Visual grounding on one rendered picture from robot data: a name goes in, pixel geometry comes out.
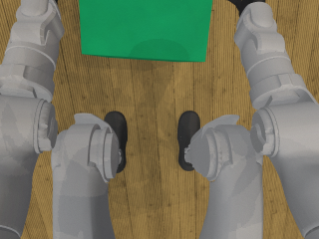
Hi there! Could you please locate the robot left thigh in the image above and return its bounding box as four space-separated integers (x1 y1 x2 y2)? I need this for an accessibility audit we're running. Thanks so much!
52 123 119 239

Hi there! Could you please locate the robot left upper arm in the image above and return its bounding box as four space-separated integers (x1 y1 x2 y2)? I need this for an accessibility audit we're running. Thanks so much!
0 95 58 239

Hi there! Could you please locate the carton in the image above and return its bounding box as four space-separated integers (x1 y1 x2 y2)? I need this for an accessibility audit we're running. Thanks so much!
79 0 213 63

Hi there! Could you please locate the robot right hand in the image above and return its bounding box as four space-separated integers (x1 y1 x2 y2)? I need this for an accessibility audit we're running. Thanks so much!
227 0 265 17

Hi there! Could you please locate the robot right forearm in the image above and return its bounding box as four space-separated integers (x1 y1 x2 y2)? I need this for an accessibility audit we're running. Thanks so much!
233 1 319 110

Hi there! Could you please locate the robot left forearm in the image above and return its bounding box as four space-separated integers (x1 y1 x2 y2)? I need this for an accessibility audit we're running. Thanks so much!
0 0 65 103

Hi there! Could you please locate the robot right upper arm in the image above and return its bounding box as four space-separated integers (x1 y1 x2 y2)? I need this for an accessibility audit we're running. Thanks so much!
249 101 319 239

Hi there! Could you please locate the robot left shin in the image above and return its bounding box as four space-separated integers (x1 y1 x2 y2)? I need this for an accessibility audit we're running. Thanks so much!
51 113 122 171

